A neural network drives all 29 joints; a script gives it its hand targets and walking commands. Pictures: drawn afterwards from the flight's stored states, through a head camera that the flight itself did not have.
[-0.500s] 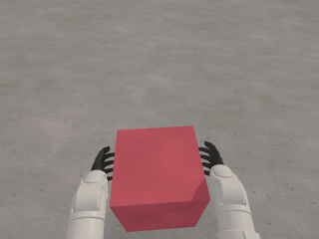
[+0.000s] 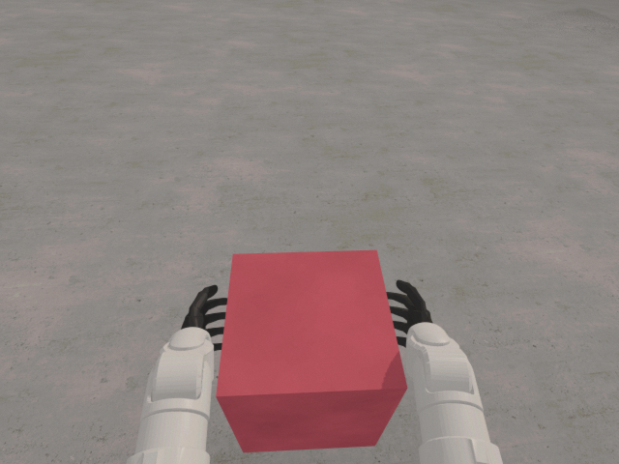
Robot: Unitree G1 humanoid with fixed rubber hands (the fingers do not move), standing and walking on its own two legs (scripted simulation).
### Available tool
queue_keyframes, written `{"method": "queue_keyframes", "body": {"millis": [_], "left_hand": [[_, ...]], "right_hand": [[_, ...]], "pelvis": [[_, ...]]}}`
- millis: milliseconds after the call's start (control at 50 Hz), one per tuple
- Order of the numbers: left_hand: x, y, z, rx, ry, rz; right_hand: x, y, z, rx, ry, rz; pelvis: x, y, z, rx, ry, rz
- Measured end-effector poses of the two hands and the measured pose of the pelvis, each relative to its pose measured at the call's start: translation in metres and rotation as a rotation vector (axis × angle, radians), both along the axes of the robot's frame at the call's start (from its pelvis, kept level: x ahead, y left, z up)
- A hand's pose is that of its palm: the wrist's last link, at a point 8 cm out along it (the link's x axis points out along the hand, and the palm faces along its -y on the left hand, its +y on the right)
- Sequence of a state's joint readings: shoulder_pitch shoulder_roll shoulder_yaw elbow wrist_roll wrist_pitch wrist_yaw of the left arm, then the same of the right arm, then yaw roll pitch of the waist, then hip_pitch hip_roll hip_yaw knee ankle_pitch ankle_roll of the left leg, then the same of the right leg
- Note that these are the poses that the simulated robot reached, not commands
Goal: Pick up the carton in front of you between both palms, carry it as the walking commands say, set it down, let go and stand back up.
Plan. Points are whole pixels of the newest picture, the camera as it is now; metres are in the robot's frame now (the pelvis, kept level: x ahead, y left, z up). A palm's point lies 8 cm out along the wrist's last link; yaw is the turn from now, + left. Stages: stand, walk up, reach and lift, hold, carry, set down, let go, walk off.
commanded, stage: hold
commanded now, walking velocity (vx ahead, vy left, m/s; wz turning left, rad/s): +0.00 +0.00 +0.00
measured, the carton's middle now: (307, 354) +0.30 -0.01 -0.05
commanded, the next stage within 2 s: set down in 0.02 s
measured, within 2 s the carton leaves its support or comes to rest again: neither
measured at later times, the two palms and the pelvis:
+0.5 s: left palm (193, 346) +0.33 +0.17 -0.06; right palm (379, 333) +0.34 -0.13 -0.05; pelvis -0.03 +0.04 -0.03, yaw -2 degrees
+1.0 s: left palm (198, 371) +0.38 +0.19 -0.23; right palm (347, 349) +0.41 -0.11 -0.22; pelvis -0.04 +0.00 -0.15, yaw -3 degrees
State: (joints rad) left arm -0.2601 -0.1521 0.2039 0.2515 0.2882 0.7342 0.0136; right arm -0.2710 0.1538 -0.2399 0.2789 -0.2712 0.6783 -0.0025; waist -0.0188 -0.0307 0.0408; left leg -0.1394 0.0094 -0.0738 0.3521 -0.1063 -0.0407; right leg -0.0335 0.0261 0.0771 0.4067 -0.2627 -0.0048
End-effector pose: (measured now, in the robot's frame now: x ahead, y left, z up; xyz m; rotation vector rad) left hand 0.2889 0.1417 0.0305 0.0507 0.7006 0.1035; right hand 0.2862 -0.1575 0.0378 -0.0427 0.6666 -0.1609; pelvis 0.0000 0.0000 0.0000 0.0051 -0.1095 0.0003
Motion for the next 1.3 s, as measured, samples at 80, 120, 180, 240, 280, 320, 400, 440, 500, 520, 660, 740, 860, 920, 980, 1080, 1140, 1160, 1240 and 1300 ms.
{"method": "queue_keyframes", "body": {"millis": [80, 120, 180, 240, 280, 320, 400, 440, 500, 520, 660, 740, 860, 920, 980, 1080, 1140, 1160, 1240, 1300], "left_hand": [[0.001, 0.009, 0.001, -0.021, -0.007, -0.001], [0.002, 0.014, -0.001, -0.029, 0.0, 0.006], [0.006, 0.022, -0.003, -0.05, -0.001, 0.022], [0.011, 0.027, -0.008, -0.069, 0.008, 0.045], [0.017, 0.029, -0.013, -0.076, 0.011, 0.053], [0.024, 0.029, -0.021, -0.082, 0.027, 0.059], [0.035, 0.028, -0.045, -0.073, 0.05, 0.061], [0.04, 0.027, -0.063, -0.063, 0.058, 0.056], [0.045, 0.026, -0.094, -0.04, 0.065, 0.051], [0.046, 0.026, -0.106, -0.041, 0.06, 0.054], [0.055, 0.026, -0.184, -0.037, 0.026, 0.086], [0.062, 0.032, -0.209, -0.044, -0.013, 0.115], [0.069, 0.041, -0.229, -0.058, -0.019, 0.152], [0.075, 0.044, -0.24, -0.059, -0.007, 0.155], [0.084, 0.048, -0.253, -0.042, 0.009, 0.151], [0.095, 0.052, -0.279, -0.021, -0.006, 0.152], [0.098, 0.054, -0.3, -0.021, 0.001, 0.158], [0.099, 0.055, -0.308, -0.023, 0.002, 0.158], [0.103, 0.061, -0.338, -0.026, 0.006, 0.163], [0.106, 0.067, -0.357, -0.026, 0.003, 0.173]], "right_hand": [[0.0, 0.01, 0.007, -0.022, -0.007, -0.001], [0.002, 0.015, 0.006, -0.009, -0.001, -0.009], [0.007, 0.022, 0.006, -0.003, -0.002, -0.012], [0.016, 0.028, 0.001, 0.0, 0.005, -0.004], [0.023, 0.029, -0.004, -0.006, 0.008, 0.005], [0.029, 0.03, -0.013, -0.003, 0.023, 0.004], [0.043, 0.029, -0.038, -0.007, 0.047, 0.013], [0.048, 0.028, -0.056, -0.017, 0.056, 0.022], [0.055, 0.027, -0.089, -0.029, 0.065, 0.041], [0.058, 0.027, -0.1, -0.034, 0.059, 0.048], [0.079, 0.027, -0.176, -0.016, 0.027, 0.073], [0.091, 0.033, -0.201, 0.025, -0.01, 0.067], [0.103, 0.043, -0.226, 0.081, -0.013, 0.052], [0.11, 0.047, -0.237, 0.081, -0.001, 0.054], [0.12, 0.05, -0.252, 0.076, 0.016, 0.064], [0.134, 0.055, -0.28, 0.067, 0.0, 0.088], [0.139, 0.057, -0.302, 0.062, 0.007, 0.096], [0.14, 0.058, -0.309, 0.056, 0.007, 0.101], [0.144, 0.064, -0.339, 0.072, 0.012, 0.089], [0.151, 0.071, -0.357, 0.059, 0.009, 0.11]], "pelvis": [[-0.003, 0.011, 0.0, 0.003, -0.009, -0.016], [-0.005, 0.016, -0.001, 0.003, -0.013, -0.025], [-0.009, 0.023, -0.003, 0.004, -0.008, -0.029], [-0.012, 0.03, -0.006, 0.001, -0.002, -0.033], [-0.015, 0.033, -0.009, 0.0, 0.01, -0.031], [-0.018, 0.036, -0.013, -0.001, 0.031, -0.031], [-0.024, 0.04, -0.022, -0.004, 0.099, -0.036], [-0.027, 0.041, -0.026, -0.004, 0.157, -0.034], [-0.032, 0.039, -0.034, -0.006, 0.246, -0.037], [-0.034, 0.039, -0.037, -0.008, 0.28, -0.034], [-0.039, 0.027, -0.07, -0.003, 0.523, -0.038], [-0.038, 0.018, -0.09, 0.0, 0.643, -0.041], [-0.037, 0.009, -0.115, -0.003, 0.749, -0.043], [-0.038, 0.006, -0.127, -0.003, 0.781, -0.044], [-0.041, 0.005, -0.141, -0.001, 0.806, -0.049], [-0.044, 0.005, -0.166, 0.001, 0.87, -0.047], [-0.047, 0.007, -0.181, 0.001, 0.9, -0.052], [-0.048, 0.007, -0.186, 0.003, 0.911, -0.055], [-0.054, 0.009, -0.207, 0.007, 0.94, -0.065], [-0.059, 0.01, -0.223, 0.007, 0.953, -0.07]]}}
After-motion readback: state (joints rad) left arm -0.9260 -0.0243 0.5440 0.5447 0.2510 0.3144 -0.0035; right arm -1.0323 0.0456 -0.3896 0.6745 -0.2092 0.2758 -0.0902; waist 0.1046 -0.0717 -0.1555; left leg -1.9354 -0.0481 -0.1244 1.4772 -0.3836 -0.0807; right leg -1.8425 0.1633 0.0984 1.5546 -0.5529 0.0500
